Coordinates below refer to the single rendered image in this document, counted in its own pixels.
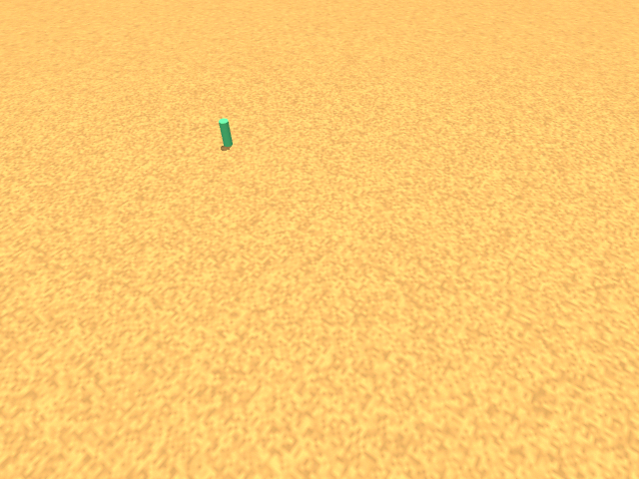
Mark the can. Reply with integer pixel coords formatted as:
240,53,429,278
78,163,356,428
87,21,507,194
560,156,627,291
219,119,233,147

